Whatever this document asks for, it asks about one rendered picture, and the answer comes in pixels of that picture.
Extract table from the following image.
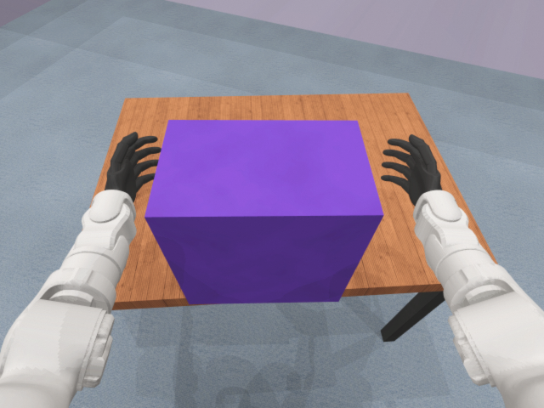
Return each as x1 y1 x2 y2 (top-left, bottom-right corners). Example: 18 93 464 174
82 93 498 342

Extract left robot forearm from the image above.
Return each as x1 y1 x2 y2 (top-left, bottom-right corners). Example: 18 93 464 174
0 190 137 377

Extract robot left upper arm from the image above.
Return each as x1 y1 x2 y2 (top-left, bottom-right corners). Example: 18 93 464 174
0 299 115 408

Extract right robot hand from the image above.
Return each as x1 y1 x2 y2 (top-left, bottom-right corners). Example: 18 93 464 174
381 134 442 206

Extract right robot forearm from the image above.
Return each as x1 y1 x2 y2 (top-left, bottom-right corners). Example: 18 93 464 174
413 190 544 327

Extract carton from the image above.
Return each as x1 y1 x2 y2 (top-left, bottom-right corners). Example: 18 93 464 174
144 120 384 304

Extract robot right upper arm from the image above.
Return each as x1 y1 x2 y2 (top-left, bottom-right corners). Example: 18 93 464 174
448 292 544 408

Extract left robot hand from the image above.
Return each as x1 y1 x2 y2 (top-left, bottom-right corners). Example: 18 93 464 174
105 132 162 202

